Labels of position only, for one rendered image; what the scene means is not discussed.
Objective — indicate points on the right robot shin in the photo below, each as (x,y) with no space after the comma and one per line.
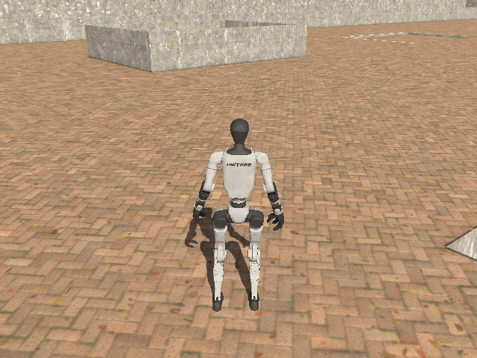
(254,269)

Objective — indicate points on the left robot hand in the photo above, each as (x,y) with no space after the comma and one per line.
(201,213)

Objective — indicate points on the robot left forearm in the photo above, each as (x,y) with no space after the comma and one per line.
(202,197)

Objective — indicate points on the robot right upper arm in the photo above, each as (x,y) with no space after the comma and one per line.
(263,159)

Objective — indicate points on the robot right forearm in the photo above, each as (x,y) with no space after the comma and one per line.
(274,200)

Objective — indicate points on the right robot hand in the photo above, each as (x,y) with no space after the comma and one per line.
(279,218)

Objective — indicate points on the robot head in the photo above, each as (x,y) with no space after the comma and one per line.
(239,129)

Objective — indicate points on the robot left upper arm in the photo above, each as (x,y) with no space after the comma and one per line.
(214,159)

